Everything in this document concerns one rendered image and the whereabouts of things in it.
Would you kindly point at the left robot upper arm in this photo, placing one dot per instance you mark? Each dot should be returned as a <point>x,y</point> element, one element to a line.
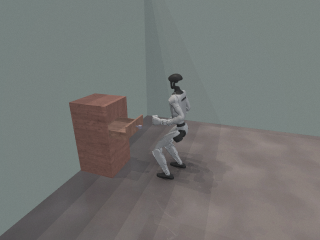
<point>174,103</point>

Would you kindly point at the right robot upper arm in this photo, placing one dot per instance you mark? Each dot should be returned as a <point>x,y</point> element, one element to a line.
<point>188,107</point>

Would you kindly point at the robot foot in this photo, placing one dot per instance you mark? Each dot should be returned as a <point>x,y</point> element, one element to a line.
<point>176,164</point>
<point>165,176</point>

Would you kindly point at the cabinet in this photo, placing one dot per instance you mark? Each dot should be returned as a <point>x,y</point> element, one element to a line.
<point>97,152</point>

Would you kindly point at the left robot hand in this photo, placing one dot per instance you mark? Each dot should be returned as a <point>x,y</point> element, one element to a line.
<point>156,120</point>

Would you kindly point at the left robot forearm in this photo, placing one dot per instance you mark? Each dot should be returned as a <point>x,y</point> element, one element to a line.
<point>172,121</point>

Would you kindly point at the drawer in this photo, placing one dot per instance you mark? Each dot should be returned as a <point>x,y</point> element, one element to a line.
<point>123,128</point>

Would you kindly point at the robot left foot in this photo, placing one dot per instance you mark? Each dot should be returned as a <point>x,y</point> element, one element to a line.
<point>165,176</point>

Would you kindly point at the robot right foot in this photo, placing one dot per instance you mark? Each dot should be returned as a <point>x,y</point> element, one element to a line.
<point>176,164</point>

